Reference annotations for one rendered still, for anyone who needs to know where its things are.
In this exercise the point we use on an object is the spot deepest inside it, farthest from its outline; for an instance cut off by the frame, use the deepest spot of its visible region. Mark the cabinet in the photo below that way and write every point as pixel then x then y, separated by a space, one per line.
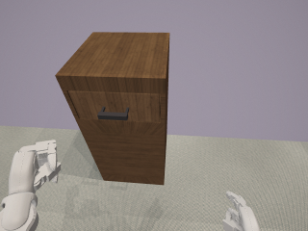
pixel 134 62

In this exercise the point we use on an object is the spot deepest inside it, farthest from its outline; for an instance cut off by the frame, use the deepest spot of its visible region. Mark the left robot forearm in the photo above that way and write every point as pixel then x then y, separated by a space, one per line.
pixel 19 212

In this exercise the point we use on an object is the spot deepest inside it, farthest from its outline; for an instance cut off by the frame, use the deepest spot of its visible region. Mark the left robot hand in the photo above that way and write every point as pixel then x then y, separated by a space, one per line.
pixel 25 166

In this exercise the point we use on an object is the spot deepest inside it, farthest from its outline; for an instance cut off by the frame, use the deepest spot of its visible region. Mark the drawer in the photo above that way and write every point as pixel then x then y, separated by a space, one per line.
pixel 144 107

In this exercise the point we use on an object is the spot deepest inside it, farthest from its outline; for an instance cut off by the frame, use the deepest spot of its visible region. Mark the right robot hand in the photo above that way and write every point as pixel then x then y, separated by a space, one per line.
pixel 243 220

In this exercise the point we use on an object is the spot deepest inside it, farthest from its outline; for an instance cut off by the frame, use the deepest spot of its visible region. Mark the handle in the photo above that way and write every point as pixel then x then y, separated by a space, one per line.
pixel 113 115

